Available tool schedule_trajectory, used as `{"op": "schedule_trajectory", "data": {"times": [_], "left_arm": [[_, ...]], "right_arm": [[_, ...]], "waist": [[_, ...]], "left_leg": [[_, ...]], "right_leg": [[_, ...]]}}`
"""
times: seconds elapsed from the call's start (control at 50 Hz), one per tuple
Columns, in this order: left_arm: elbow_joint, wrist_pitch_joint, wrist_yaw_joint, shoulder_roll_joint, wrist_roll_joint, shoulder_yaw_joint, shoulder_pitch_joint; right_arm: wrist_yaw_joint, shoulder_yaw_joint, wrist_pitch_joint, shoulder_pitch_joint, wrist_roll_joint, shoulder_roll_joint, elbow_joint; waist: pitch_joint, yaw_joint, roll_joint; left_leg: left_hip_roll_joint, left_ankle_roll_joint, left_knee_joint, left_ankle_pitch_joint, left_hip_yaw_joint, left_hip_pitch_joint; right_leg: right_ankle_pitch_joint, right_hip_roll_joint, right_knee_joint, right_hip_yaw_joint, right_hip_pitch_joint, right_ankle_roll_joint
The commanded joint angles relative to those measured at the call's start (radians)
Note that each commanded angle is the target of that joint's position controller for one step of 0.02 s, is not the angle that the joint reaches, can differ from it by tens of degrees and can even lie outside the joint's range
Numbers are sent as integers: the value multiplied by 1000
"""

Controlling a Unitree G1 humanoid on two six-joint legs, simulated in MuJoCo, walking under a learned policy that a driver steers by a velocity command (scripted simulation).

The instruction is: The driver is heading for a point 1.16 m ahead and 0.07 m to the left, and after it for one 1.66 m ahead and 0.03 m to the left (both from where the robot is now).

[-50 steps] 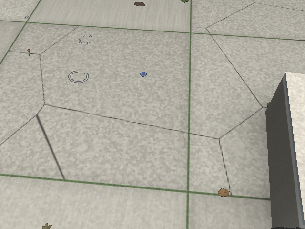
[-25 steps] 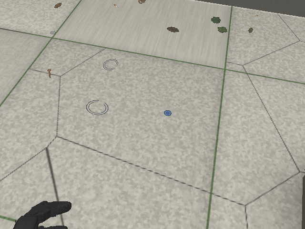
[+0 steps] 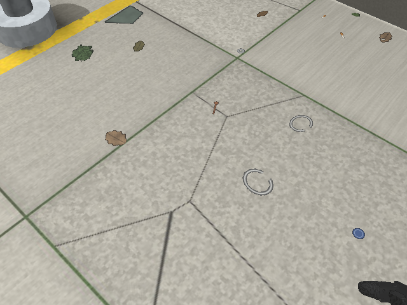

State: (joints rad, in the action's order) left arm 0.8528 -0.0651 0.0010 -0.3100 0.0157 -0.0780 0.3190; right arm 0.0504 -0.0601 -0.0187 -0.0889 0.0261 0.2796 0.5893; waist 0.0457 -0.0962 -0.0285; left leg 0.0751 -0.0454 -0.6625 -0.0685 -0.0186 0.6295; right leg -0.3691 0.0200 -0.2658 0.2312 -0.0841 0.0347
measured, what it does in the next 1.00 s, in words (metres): walks ahead: left foot, then right foot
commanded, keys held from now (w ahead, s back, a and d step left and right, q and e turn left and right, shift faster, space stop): w+q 0.20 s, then w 0.80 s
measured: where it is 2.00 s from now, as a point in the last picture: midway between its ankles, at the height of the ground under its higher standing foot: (198, 129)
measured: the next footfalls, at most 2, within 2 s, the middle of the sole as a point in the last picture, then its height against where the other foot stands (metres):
left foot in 0.06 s outside the picture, level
right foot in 0.56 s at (245, 279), level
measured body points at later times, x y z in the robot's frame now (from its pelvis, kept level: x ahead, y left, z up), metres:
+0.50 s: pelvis +0.30 +0.03 +0.01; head +0.32 +0.04 +0.45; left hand +0.47 +0.30 -0.08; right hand +0.40 -0.25 -0.10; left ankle +0.16 +0.11 -0.73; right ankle +0.50 -0.07 -0.70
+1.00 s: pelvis +0.58 +0.07 +0.01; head +0.61 +0.07 +0.46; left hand +0.51 +0.34 -0.12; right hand +0.85 -0.10 -0.07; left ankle +0.72 +0.25 -0.70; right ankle +0.50 -0.06 -0.73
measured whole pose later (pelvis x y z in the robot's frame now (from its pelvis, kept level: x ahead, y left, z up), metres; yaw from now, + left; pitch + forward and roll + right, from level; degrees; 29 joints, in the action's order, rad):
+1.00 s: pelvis +0.58 +0.07 +0.01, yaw +13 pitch +2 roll -2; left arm 0.87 -0.07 -0.01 -0.29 0.02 -0.04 0.37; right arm 0.03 -0.03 -0.07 -0.07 0.01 0.26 0.67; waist 0.02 -0.10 -0.03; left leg 0.07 0.00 -0.55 0.04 0.03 0.60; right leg -0.29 -0.05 -0.23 0.02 -0.03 -0.03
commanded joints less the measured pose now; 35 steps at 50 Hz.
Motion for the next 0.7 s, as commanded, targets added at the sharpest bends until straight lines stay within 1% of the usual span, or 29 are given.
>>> {"op": "schedule_trajectory", "data": {"times": [0.02, 0.04, 0.06, 0.08, 0.1, 0.12, 0.14, 0.16, 0.18, 0.2, 0.24, 0.28, 0.3, 0.34, 0.36, 0.38, 0.42, 0.46, 0.5, 0.52, 0.54, 0.56, 0.58, 0.6, 0.62, 0.64, 0.66, 0.68, 0.7], "left_arm": [[-55, 8, 12, -223, 16, -54, -33], [-60, 13, 15, -215, 24, -51, -50], [-71, 8, 18, -180, 7, -35, -39], [-133, -14, 2, -28, -41, 16, 62], [-148, -53, -11, -92, -10, 13, -27], [-176, -71, -17, -152, 27, -3, -134], [-185, -81, -13, -135, 20, 5, -155], [-175, -82, -5, -131, -7, 4, -157], [-168, -73, -4, -141, -19, -3, -132], [-164, -61, -6, -139, -21, -5, -117], [-151, -41, -7, -108, -28, 2, -101], [-164, -32, -9, -75, -33, 15, -159], [-170, -32, -12, -63, -32, 21, -191], [-181, -36, -20, -46, -26, 30, -266], [-187, -40, -25, -44, -23, 33, -301], [-194, -42, -29, -45, -17, 34, -331], [-208, -46, -35, -61, -9, 30, -367], [-218, -51, -43, -80, -11, 23, -377], [-215, -54, -48, -93, -12, 17, -347], [-205, -55, -47, -107, -11, 10, -305], [-176, -57, -41, -130, -15, -6, -207], [-148, -58, -36, -171, -24, -21, -62], [-131, -54, -32, -256, -35, -43, 66], [-94, -45, -42, -211, -8, -36, 130], [-101, -40, -39, -149, 8, -15, 82], [-118, -32, -34, -121, -4, -4, 7], [-120, -28, -33, -106, -17, 4, -45], [-124, -32, -31, -84, -27, 12, -74], [-124, -34, -30, -77, -31, 16, -87]], "right_arm": [[6, -46, -8, -29, -5, 119, -78], [-1, -72, -3, -177, -6, 160, -39], [-20, -106, 9, -352, -3, 227, 7], [-31, -121, 3, -322, 8, 353, 3], [-25, -96, -15, -362, 2, 281, -32], [-20, -75, -31, -334, -9, 219, -16], [-20, -67, -39, -280, -7, 197, -12], [-22, -57, -39, -206, -9, 170, -19], [-25, -48, -40, -161, -22, 150, -33], [-29, -45, -40, -142, -26, 144, -38], [-39, -41, -46, -141, -22, 140, -21], [-51, -43, -49, -171, -21, 157, 5], [-55, -43, -49, -181, -20, 158, 15], [-59, -41, -50, -206, -17, 160, 36], [-59, -42, -51, -225, -16, 165, 49], [-58, -43, -53, -249, -15, 170, 64], [-55, -43, -53, -283, -9, 173, 90], [-56, -44, -46, -304, -8, 171, 111], [-60, -47, -36, -306, -9, 175, 124], [-61, -48, -31, -293, -11, 179, 124], [-62, -44, -27, -276, -12, 172, 121], [-63, -29, -24, -273, -22, 141, 109], [-61, -6, -35, -389, -18, 73, 99], [-60, 2, -46, -415, -7, 65, 107], [-58, -19, -52, -314, 12, 155, 91], [-58, -20, -56, -218, 13, 163, 66], [-57, -18, -58, -169, -3, 150, 53], [-57, -22, -56, -171, -15, 139, 56], [-55, -20, -52, -196, -15, 120, 66]], "waist": [[-53, 102, 130], [-126, 189, 112], [-213, 270, 47], [-288, 139, -255], [-456, 211, -159], [-312, 231, -95], [-211, 189, -32], [-148, 144, 10], [-126, 104, -11], [-116, 84, -19], [-97, 71, -11], [-63, 89, -9], [-51, 104, -16], [-33, 138, -27], [-22, 156, -30], [-11, 173, -33], [10, 187, -40], [16, 183, -48], [12, 162, -69], [-5, 136, -78], [-67, 80, -68], [-199, 14, -38], [-372, 19, 159], [-434, 7, 332], [-283, -11, 206], [-168, 2, 127], [-78, 29, 83], [-55, 60, 94], [-52, 81, 114]], "left_leg": [[-92, -64, 34, -121, -89, -162], [-137, -98, 97, -73, -103, -366], [-98, -144, 114, -45, 7, -675], [179, -323, 164, -159, 558, -1021], [260, -387, 334, -352, 860, -1080], [234, -327, 370, -305, 726, -988], [194, -294, 373, -225, 611, -837], [154, -267, 377, -105, 516, -697], [126, -259, 393, -2, 454, -595], [111, -258, 414, 32, 433, -539], [100, -262, 437, 131, 359, -462], [79, -250, 459, 169, 291, -423], [58, -233, 461, 156, 256, -413], [26, -196, 459, 95, 204, -388], [24, -186, 464, 53, 198, -378], [35, -182, 469, 18, 207, -385], [68, -179, 446, -5, 238, -451], [110, -171, 400, 30, 273, -549], [139, -153, 356, 121, 295, -619], [136, -139, 311, 233, 292, -634], [94, -116, 195, 398, 258, -632], [40, -84, -14, 385, 211, -544], [-94, -4, -386, 67, 137, -199], [-175, 28, -596, -495, 161, 16], [-112, 19, -669, -464, 197, 124], [-59, 12, -647, -381, 149, 137], [-22, 13, -579, -315, 122, 119], [13, 14, -513, -264, 123, 69], [26, 19, -479, -237, 118, 19]], "right_leg": [[1004, 253, -165, -41, -8, -139], [1049, 229, -352, -12, 50, -115], [834, 195, -630, -9, 268, -74], [-143, 9, -1005, -61, 743, -12], [-235, -36, -1133, -302, 858, -19], [-133, 13, -1121, -321, 935, -38], [-45, 53, -1035, -315, 909, -48], [5, 82, -949, -315, 845, -40], [40, 102, -899, -324, 770, -33], [56, 104, -866, -323, 727, -22], [93, 105, -791, -294, 702, 8], [209, 99, -673, -279, 712, 32], [293, 95, -590, -276, 702, 35], [450, 67, -435, -261, 644, 33], [506, 52, -379, -253, 615, 29], [538, 42, -344, -250, 600, 24], [526, 38, -292, -265, 623, 3], [457, 35, -253, -276, 661, -27], [362, 28, -236, -269, 647, -58], [323, 10, -224, -248, 590, -76], [331, -19, -196, -217, 451, -104], [385, 52, -242, -275, 207, -153], [288, 275, -247, -631, -196, -298], [34, 374, -65, -976, -311, -363], [-132, 354, -21, -923, -214, -314], [-100, 315, -6, -788, -74, -276], [3, 275, 23, -690, 69, -268], [91, 241, 43, -625, 148, -258], [156, 214, 65, -578, 195, -254]]}}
